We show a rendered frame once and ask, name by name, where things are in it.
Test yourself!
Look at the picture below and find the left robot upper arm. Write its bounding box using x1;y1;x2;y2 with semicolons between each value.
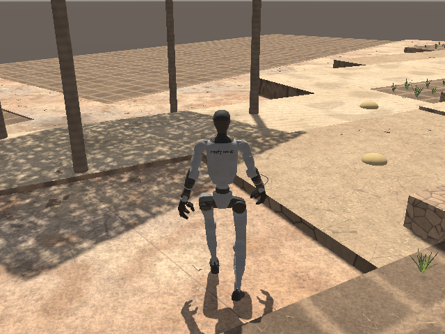
188;140;208;180

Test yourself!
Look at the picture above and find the right robot forearm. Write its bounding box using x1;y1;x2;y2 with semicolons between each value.
251;167;265;193

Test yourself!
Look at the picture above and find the right robot upper arm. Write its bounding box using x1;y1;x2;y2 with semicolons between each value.
236;140;257;178

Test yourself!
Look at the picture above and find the robot left hand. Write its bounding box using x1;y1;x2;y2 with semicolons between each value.
178;200;195;219

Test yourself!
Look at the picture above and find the left robot forearm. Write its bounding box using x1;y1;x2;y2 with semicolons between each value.
180;168;195;202

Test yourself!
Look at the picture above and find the left robot shin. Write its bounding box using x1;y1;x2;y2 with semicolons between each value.
204;221;218;265

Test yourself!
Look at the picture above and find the robot right hand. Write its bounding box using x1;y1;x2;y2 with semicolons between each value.
250;190;266;205

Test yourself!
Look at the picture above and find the left robot foot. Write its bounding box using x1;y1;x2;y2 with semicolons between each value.
209;258;220;274

